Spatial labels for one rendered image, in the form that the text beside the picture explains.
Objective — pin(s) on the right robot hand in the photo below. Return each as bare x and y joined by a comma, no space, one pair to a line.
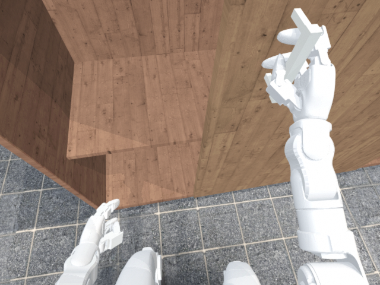
315,85

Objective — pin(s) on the right robot upper arm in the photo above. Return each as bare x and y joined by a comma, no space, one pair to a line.
329,273

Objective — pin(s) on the robot right forearm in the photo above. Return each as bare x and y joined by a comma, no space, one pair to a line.
322,224

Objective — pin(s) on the robot left forearm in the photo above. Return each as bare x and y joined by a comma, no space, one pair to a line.
82,266

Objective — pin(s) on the robot left thigh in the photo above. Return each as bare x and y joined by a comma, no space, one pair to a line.
143,268

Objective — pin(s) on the handle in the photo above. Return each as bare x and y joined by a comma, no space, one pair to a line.
310,33

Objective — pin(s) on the left robot hand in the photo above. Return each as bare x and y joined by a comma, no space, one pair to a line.
105,235

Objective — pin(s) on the robot right thigh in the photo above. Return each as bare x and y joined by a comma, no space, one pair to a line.
240,273

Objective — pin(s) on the robot thigh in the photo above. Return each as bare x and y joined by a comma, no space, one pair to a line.
240,273
143,268

